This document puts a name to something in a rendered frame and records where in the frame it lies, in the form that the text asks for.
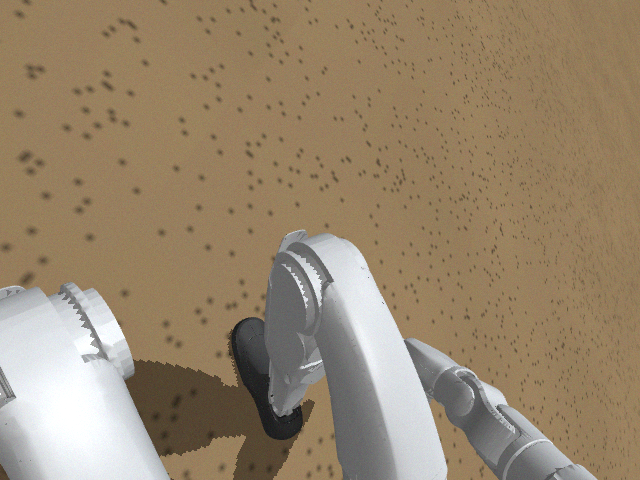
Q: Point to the right robot hand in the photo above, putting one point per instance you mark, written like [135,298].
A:
[429,362]

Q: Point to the right robot foot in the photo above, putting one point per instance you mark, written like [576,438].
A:
[252,360]

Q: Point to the right robot arm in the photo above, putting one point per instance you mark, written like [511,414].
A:
[511,446]

